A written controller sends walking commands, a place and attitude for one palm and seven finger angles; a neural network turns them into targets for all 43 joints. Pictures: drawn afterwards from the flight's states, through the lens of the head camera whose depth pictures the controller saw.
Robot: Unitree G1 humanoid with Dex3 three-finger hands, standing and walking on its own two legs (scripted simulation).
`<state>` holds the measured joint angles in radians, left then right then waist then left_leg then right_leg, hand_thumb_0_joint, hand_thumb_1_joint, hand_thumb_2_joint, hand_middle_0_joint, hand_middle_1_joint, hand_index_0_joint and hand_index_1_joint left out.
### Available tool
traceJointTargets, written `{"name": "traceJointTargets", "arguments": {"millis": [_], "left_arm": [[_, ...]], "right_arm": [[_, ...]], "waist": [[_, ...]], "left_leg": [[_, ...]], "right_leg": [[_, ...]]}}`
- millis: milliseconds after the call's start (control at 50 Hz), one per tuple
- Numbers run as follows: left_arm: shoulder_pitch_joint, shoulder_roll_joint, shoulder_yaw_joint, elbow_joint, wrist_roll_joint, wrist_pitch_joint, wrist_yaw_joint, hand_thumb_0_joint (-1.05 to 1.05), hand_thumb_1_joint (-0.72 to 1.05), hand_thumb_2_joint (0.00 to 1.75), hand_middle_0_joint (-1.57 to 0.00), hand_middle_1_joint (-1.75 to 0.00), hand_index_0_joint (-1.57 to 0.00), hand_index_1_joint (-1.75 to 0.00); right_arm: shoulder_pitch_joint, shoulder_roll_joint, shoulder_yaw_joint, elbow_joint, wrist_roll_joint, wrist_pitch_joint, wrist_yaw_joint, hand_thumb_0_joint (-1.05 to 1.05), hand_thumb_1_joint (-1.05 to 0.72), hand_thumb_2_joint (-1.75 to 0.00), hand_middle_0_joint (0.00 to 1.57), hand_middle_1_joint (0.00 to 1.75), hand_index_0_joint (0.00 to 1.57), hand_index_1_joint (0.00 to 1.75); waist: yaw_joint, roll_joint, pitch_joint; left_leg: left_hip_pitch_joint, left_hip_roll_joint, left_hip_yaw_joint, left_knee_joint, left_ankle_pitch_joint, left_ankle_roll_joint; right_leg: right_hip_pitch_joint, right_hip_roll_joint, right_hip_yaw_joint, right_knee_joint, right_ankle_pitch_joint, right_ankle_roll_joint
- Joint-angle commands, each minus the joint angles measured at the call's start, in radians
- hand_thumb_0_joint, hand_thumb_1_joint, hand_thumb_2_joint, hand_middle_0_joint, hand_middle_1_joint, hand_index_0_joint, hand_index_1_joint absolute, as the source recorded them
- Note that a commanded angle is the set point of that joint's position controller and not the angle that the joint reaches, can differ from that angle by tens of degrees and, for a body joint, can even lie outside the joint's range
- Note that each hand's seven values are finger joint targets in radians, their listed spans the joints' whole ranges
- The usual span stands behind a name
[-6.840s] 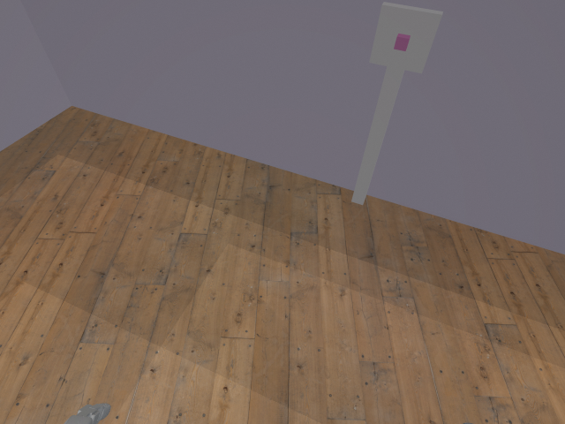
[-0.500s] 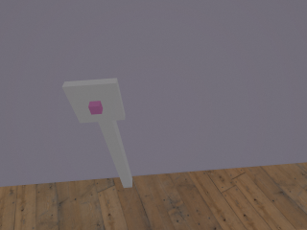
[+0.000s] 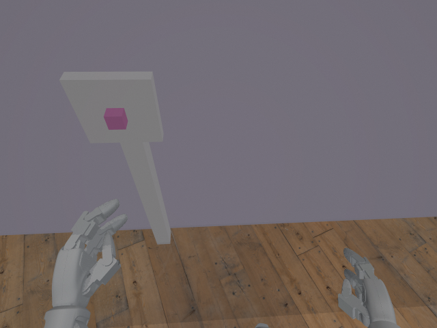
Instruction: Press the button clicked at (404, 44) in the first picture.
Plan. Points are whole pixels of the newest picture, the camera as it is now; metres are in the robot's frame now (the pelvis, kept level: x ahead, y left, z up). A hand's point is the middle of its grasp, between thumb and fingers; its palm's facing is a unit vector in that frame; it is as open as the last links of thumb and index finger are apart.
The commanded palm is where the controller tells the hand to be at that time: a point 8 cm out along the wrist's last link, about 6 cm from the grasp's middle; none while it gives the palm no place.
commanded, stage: raise the hand and make a fist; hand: left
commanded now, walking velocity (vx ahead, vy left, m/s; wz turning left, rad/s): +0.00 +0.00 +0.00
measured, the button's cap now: (116, 117) +0.53 +0.26 +0.08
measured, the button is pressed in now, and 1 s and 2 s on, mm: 0 0 0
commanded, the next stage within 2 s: aim a knuckle at the button in 1.70 s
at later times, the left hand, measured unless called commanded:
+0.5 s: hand (102, 284) +0.19 +0.20 +0.01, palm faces +0.08 -1.00 -0.03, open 3.2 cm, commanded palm +0.15 +0.26 +0.03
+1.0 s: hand (85, 264) +0.21 +0.22 +0.05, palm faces +0.12 -0.99 -0.06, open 3.1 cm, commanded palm +0.18 +0.28 +0.06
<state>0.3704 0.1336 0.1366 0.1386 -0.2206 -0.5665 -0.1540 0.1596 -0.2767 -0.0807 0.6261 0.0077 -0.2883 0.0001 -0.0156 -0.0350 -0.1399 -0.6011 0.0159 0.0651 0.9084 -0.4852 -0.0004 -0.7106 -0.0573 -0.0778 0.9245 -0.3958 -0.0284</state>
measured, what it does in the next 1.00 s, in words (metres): stands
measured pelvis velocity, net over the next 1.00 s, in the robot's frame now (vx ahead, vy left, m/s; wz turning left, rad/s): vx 0.01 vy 0.02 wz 0.03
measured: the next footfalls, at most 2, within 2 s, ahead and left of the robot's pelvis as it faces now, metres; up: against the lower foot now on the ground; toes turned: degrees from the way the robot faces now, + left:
none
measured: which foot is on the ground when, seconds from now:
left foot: down 0.00-1.00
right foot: down 0.00-1.00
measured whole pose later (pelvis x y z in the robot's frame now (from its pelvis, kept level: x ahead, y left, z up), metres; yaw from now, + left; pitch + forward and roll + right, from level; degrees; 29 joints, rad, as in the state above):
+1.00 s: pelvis +0.01 +0.02 -0.01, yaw +2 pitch +13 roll -2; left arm 0.44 0.22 0.17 -0.11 -0.24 -0.34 -0.17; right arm 0.23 -0.23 0.03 0.49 0.02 -0.20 -0.04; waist 0.01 0.02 -0.13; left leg -0.70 0.02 0.00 1.03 -0.55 0.02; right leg -0.75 -0.06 -0.13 0.96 -0.43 0.00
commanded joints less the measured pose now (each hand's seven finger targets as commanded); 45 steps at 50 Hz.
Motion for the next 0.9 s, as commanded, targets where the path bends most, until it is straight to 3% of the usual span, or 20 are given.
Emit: {"name": "traceJointTargets", "arguments": {"millis": [0, 60, 120, 140, 180, 240, 280, 340, 420, 440, 480, 540, 600, 640, 680, 780, 820, 880], "left_arm": [[0.251, 0.106, 0.081, -0.123, -0.045, -0.047, -0.117, 0.0, 0.9, 0.9, -0.64, -0.78, -0.64, -0.78], [0.113, 0.16, 0.11, -0.341, -0.049, 0.019, -0.068, 0.0, 0.9, 0.9, -0.72, -0.87, -0.72, -0.87], [0.067, 0.152, 0.113, -0.478, -0.025, -0.018, -0.01, 0.0, 0.9, 0.9, -0.81, -0.96, -0.81, -0.96], [-0.008, 0.157, 0.086, -0.542, -0.02, -0.039, -0.009, 0.0, 0.9, 0.9, -0.83, -0.99, -0.83, -0.99], [-0.01, 0.141, 0.055, -0.502, -0.015, -0.057, -0.034, 0.0, 0.9, 0.9, -0.89, -1.05, -0.89, -1.05], [0.001, 0.146, 0.042, -0.413, -0.035, -0.019, -0.105, 0.0, 0.9, 0.9, -0.97, -1.14, -0.97, -1.14], [0.055, 0.165, 0.067, -0.383, -0.055, 0.045, -0.142, 0.0, 0.9, 0.9, -1.02, -1.2, -1.02, -1.2], [0.136, 0.195, 0.138, -0.343, -0.085, 0.152, -0.145, 0.0, 0.9, 0.9, -1.11, -1.29, -1.11, -1.29], [0.136, 0.185, 0.165, -0.403, -0.087, 0.175, -0.068, 0.0, 0.9, 0.9, -1.22, -1.41, -1.22, -1.41], [0.136, 0.183, 0.161, -0.397, -0.082, 0.165, -0.05, 0.0, 0.9, 0.9, -1.24, -1.44, -1.24, -1.44], [0.122, 0.17, 0.128, -0.429, -0.06, 0.134, -0.021, 0.0, 0.9, 0.9, -1.3, -1.5, -1.3, -1.5], [0.099, 0.167, 0.1, -0.395, -0.045, 0.106, -0.007, 0.0, 0.9, 0.9, -1.3, -1.5, -1.3, -1.5], [0.096, 0.173, 0.087, -0.424, -0.036, 0.087, -0.013, 0.0, 0.9, 0.9, -1.3, -1.5, -1.3, -1.5], [0.097, 0.184, 0.096, -0.431, -0.038, 0.094, -0.01, 0.0, 0.9, 0.9, -1.3, -1.5, -1.3, -1.5], [0.092, 0.179, 0.085, -0.458, -0.036, 0.098, -0.005, 0.0, 0.9, 0.9, -1.3, -1.5, -1.3, -1.5], [0.082, 0.189, 0.102, -0.454, -0.033, 0.122, 0.013, 0.0, 0.9, 0.9, -1.3, -1.5, -1.3, -1.5], [0.074, 0.188, 0.094, -0.459, -0.027, 0.131, 0.011, 0.0, 0.9, 0.9, -1.3, -1.5, -1.3, -1.5], [0.062, 0.188, 0.095, -0.445, -0.029, 0.152, 0.0, 0.0, 0.9, 0.9, -1.3, -1.5, -1.3, -1.5]], "right_arm": [[-0.09, -0.087, -0.025, -0.266, 0.015, -0.008, 0.016, 0.0, -0.9, -0.9, 0.2, 0.3, 0.2, 0.3], [-0.053, -0.079, -0.021, -0.32, 0.017, 0.027, -0.011, 0.0, -0.9, -0.9, 0.2, 0.3, 0.2, 0.3], [0.021, -0.056, -0.015, -0.298, 0.007, 0.043, -0.025, 0.0, -0.9, -0.9, 0.2, 0.3, 0.2, 0.3], [0.034, -0.062, -0.005, -0.292, -0.001, 0.044, -0.029, 0.0, -0.9, -0.9, 0.2, 0.3, 0.2, 0.3], [0.037, -0.06, 0.005, -0.26, -0.004, 0.037, -0.037, 0.0, -0.9, -0.9, 0.2, 0.3, 0.2, 0.3], [0.023, -0.073, 0.018, -0.24, 0.003, 0.021, -0.046, 0.0, -0.9, -0.9, 0.2, 0.3, 0.2, 0.3], [0.017, -0.075, 0.019, -0.244, 0.016, 0.016, -0.051, 0.0, -0.9, -0.9, 0.2, 0.3, 0.2, 0.3], [-0.01, -0.061, 0.019, -0.254, 0.028, 0.022, -0.055, 0.0, -0.9, -0.9, 0.2, 0.3, 0.2, 0.3], [-0.005, -0.041, 0.023, -0.259, 0.023, 0.026, -0.054, 0.0, -0.9, -0.9, 0.2, 0.3, 0.2, 0.3], [-0.016, -0.042, 0.026, -0.257, 0.019, 0.025, -0.054, 0.0, -0.9, -0.9, 0.2, 0.3, 0.2, 0.3], [0.005, -0.048, 0.028, -0.254, 0.013, 0.017, -0.05, 0.0, -0.9, -0.9, 0.2, 0.3, 0.2, 0.3], [0.013, -0.068, 0.03, -0.254, 0.01, 0.013, -0.051, 0.0, -0.9, -0.9, 0.2, 0.3, 0.2, 0.3], [0.039, -0.081, 0.03, -0.261, 0.011, 0.005, -0.052, 0.0, -0.9, -0.9, 0.2, 0.3, 0.2, 0.3], [0.046, -0.086, 0.027, -0.262, 0.012, 0.006, -0.053, 0.0, -0.9, -0.9, 0.2, 0.3, 0.2, 0.3], [0.052, -0.087, 0.029, -0.266, 0.012, 0.007, -0.053, 0.0, -0.9, -0.9, 0.2, 0.3, 0.2, 0.3], [0.064, -0.087, 0.031, -0.271, 0.011, 0.023, -0.053, 0.0, -0.9, -0.9, 0.2, 0.3, 0.2, 0.3], [0.064, -0.088, 0.035, -0.273, 0.012, 0.025, -0.052, 0.0, -0.9, -0.9, 0.2, 0.3, 0.2, 0.3], [0.069, -0.087, 0.038, -0.275, 0.012, 0.034, -0.052, 0.0, -0.9, -0.9, 0.2, 0.3, 0.2, 0.3]], "waist": [[0.095, -0.015, -0.135], [0.06, 0.031, -0.196], [0.019, 0.099, -0.227], [-0.017, 0.063, -0.229], [-0.032, 0.107, -0.204], [-0.044, 0.078, -0.176], [-0.017, 0.073, -0.212], [0.026, 0.035, -0.241], [0.044, 0.012, -0.222], [0.046, -0.001, -0.198], [0.035, 0.061, -0.177], [0.014, 0.011, -0.116], [0.016, 0.076, -0.145], [0.017, 0.062, -0.157], [0.017, 0.106, -0.156], [0.017, 0.079, -0.153], [0.018, 0.114, -0.146], [0.013, 0.085, -0.145]], "left_leg": [[-0.248, -0.075, 0.009, 0.042, 0.167, 0.003], [-0.253, -0.054, -0.022, 0.078, 0.169, 0.014], [-0.201, -0.024, -0.055, 0.116, 0.252, 0.019], [-0.201, -0.014, -0.071, 0.135, 0.256, 0.025], [-0.208, -0.008, -0.078, 0.154, 0.246, 0.024], [-0.238, -0.004, -0.094, 0.158, 0.21, 0.027], [-0.243, -0.011, -0.091, 0.134, 0.19, 0.025], [-0.243, -0.017, -0.096, 0.087, 0.202, 0.022], [-0.227, -0.018, -0.099, 0.033, 0.214, 0.019], [-0.226, -0.015, -0.106, 0.022, 0.206, 0.018], [-0.194, -0.016, -0.101, 0.003, 0.189, 0.017], [-0.209, -0.015, -0.106, -0.007, 0.132, 0.02], [-0.167, -0.018, -0.101, -0.025, 0.139, 0.017], [-0.15, -0.016, -0.103, -0.031, 0.166, 0.017], [-0.12, -0.016, -0.103, -0.042, 0.193, 0.013], [-0.094, -0.014, -0.106, -0.056, 0.242, 0.008], [-0.074, -0.012, -0.108, -0.063, 0.267, 0.002], [-0.062, -0.011, -0.108, -0.066, 0.293, 0.003]], "right_leg": [[0.168, 0.01, 0.118, -0.039, 0.09, 0.001], [0.15, 0.014, 0.15, -0.038, 0.054, 0.01], [0.136, 0.023, 0.129, 0.002, 0.213, 0.008], [0.103, 0.033, 0.116, 0.022, 0.226, 0.012], [0.058, 0.034, 0.106, 0.023, 0.189, 0.008], [0.039, 0.04, 0.096, 0.009, 0.117, 0.009], [0.084, 0.035, 0.097, -0.014, 0.075, 0.015], [0.168, 0.033, 0.091, -0.041, 0.056, 0.018], [0.188, 0.031, 0.067, -0.055, 0.055, 0.02], [0.172, 0.037, 0.052, -0.051, 0.035, 0.015], [0.126, 0.038, 0.035, -0.047, 0.015, 0.013], [0.08, 0.04, 0.026, -0.063, -0.06, 0.013], [0.08, 0.04, 0.014, -0.054, -0.035, 0.007], [0.098, 0.042, 0.006, -0.055, 0.001, 0.007], [0.099, 0.043, -0.002, -0.052, 0.04, 0.005], [0.126, 0.048, -0.013, -0.056, 0.102, 0.007], [0.126, 0.049, -0.018, -0.054, 0.125, 0.004], [0.145, 0.051, -0.019, -0.063, 0.161, 0.007]]}}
